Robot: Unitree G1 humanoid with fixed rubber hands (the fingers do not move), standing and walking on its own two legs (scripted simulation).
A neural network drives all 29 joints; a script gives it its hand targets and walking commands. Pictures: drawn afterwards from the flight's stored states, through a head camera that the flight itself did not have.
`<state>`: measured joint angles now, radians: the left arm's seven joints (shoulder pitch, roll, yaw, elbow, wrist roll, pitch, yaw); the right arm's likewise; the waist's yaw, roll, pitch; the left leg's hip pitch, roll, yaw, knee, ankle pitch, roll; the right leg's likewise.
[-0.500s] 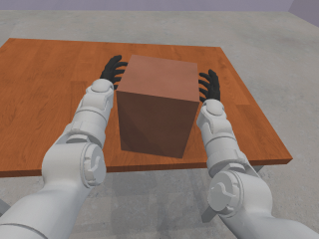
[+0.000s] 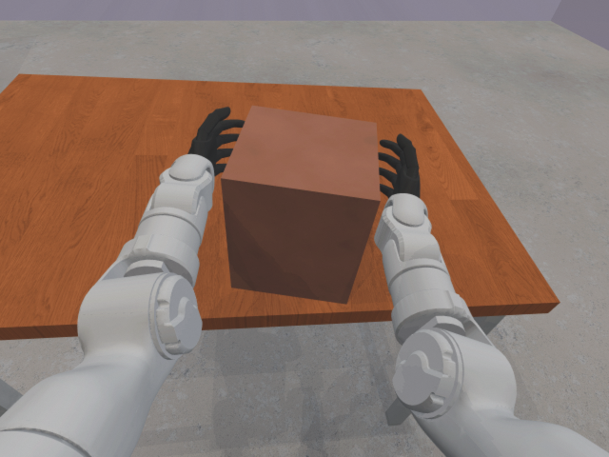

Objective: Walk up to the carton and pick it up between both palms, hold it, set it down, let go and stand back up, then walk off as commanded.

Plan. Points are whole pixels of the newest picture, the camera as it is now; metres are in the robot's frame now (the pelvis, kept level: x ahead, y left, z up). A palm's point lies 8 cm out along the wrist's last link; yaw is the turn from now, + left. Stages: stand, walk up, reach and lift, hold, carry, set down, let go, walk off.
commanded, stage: set down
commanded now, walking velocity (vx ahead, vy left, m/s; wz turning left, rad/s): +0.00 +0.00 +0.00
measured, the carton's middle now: (301, 208) +0.42 -0.04 +0.11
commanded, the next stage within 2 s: none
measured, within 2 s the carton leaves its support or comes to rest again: neither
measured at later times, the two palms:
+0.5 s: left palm (203, 162) +0.46 +0.10 +0.16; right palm (402, 197) +0.39 -0.16 +0.15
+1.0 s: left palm (206, 172) +0.46 +0.09 +0.14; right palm (396, 213) +0.39 -0.17 +0.12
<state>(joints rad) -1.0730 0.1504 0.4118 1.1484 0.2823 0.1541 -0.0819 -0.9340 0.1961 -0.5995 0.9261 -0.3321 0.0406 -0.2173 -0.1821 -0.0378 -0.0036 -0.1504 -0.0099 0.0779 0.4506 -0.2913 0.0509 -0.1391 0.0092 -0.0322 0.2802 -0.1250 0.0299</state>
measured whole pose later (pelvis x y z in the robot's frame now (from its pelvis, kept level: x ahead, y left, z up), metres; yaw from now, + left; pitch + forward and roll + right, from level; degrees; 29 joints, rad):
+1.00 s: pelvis +0.00 +0.00 +0.00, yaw +0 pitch +0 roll -3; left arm -1.02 0.20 0.14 1.10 0.05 0.16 -0.01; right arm -0.87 0.10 -0.26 1.01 0.04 -0.04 -0.32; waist -0.18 -0.02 0.03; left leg -0.16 -0.01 0.08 0.45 -0.29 0.05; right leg -0.15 0.01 -0.03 0.28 -0.12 0.03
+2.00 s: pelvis -0.05 -0.01 +0.00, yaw +0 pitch -4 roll -2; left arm -0.46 0.26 0.09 0.29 -0.04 0.49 -0.10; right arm -0.44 0.07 -0.05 0.20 0.21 0.39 -0.46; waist -0.08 -0.06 0.04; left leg -0.16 0.00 0.08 0.45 -0.23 0.05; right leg -0.15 0.01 -0.03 0.28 -0.06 0.01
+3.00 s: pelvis -0.04 -0.02 +0.00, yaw +0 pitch -6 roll -2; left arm 0.25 0.42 0.09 -0.41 -0.22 0.59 -0.20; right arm 0.32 0.07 0.08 -0.58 0.24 0.62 -0.47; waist 0.02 -0.01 0.08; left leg -0.10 0.01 0.08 0.45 -0.25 0.05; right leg -0.09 0.03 -0.03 0.28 -0.08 0.01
